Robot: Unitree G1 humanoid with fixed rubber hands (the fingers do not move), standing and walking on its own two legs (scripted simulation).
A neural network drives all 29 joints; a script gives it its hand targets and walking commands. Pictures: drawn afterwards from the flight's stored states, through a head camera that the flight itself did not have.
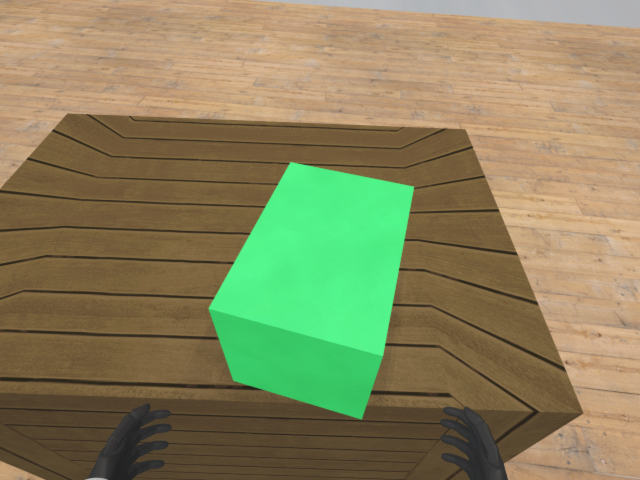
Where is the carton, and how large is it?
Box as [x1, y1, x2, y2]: [208, 162, 413, 419]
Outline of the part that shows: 290,162 208,308 233,380 361,419 383,353 413,186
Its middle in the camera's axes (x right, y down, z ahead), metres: +0.00 +0.06 +0.56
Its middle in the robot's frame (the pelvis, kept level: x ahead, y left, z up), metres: +0.39 +0.04 +0.01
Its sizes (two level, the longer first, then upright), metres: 0.275 0.191 0.195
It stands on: a pedestal, 0.69 m high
